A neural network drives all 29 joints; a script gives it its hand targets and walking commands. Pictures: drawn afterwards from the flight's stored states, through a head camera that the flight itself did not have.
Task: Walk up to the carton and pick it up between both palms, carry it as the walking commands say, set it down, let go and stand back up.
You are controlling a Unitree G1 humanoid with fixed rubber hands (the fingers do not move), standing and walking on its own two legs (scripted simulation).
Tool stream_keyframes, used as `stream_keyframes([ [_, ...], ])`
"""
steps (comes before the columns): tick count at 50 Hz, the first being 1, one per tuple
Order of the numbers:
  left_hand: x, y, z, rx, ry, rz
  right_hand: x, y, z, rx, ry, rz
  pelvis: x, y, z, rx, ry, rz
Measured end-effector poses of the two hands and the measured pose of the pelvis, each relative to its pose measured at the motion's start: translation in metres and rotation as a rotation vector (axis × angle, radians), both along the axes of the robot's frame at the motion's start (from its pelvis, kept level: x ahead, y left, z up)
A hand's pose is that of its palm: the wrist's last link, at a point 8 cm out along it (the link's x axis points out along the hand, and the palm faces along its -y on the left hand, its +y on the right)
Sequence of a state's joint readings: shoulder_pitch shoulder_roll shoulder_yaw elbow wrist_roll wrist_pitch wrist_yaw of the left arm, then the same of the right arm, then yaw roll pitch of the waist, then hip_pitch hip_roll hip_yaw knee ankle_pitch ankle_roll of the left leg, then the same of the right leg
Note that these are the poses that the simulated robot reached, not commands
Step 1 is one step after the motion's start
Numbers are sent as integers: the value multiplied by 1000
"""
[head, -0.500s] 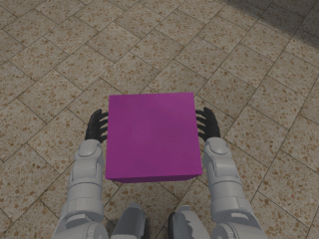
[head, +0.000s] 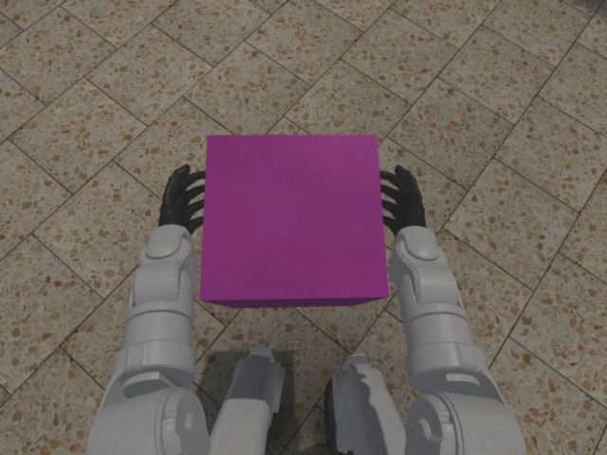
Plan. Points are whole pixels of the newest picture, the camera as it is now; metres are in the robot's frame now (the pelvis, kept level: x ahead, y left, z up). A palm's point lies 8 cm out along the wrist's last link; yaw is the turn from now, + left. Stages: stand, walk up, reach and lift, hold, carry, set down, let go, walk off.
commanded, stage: set down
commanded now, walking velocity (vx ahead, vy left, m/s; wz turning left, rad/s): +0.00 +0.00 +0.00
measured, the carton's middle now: (293, 236) +0.43 +0.05 -0.13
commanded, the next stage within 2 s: none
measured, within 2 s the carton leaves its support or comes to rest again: neither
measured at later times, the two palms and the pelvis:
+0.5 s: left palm (190, 229) +0.43 +0.21 -0.14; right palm (385, 219) +0.47 -0.09 -0.14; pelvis -0.02 +0.00 -0.08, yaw +0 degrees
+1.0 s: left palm (205, 224) +0.47 +0.21 -0.23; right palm (371, 221) +0.50 -0.09 -0.23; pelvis -0.03 +0.01 -0.14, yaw -1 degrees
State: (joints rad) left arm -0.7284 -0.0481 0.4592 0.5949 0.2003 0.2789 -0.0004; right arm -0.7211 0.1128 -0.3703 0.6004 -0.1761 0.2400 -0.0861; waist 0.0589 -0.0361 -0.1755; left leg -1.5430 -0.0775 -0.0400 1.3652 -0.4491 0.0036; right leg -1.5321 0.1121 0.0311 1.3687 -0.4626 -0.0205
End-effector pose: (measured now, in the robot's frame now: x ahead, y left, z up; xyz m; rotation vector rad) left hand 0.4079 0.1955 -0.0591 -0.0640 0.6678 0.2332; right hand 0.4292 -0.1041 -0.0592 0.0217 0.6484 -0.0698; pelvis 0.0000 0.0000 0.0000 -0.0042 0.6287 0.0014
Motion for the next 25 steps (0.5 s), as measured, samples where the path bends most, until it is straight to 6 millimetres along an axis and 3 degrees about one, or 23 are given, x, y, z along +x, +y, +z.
stream_keyframes([
  [25,24,10,-85,12,-11,17,37,11,-77,-15,-17,33,-24,1,-79,-7,50,-2],
])
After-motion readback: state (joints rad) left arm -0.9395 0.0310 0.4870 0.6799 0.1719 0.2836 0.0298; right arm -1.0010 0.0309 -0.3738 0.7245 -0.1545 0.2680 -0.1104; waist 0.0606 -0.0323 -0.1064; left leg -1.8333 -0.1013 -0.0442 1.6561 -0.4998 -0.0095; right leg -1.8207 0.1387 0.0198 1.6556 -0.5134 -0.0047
